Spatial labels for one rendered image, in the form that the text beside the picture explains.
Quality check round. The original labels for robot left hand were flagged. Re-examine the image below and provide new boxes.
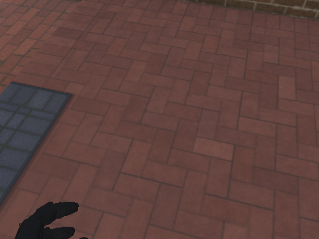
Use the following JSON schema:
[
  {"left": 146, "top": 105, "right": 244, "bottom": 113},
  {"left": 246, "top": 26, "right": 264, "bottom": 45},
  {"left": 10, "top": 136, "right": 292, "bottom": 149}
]
[{"left": 15, "top": 201, "right": 88, "bottom": 239}]

